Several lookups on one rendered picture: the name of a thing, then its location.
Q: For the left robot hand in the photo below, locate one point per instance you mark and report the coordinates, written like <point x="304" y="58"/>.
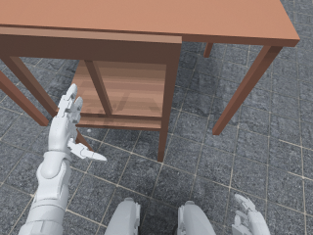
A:
<point x="63" y="126"/>

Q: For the left robot thigh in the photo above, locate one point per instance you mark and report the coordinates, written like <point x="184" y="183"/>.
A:
<point x="125" y="219"/>

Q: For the left robot shin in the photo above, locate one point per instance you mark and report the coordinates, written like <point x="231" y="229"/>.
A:
<point x="135" y="230"/>

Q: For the right robot hand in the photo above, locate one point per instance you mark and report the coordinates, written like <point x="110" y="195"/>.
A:
<point x="251" y="222"/>

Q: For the left robot forearm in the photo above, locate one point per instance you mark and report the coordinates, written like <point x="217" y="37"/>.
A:
<point x="49" y="205"/>

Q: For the table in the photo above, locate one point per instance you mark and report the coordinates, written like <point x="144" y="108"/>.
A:
<point x="246" y="22"/>

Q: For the chair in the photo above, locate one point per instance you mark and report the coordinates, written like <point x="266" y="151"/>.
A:
<point x="126" y="80"/>

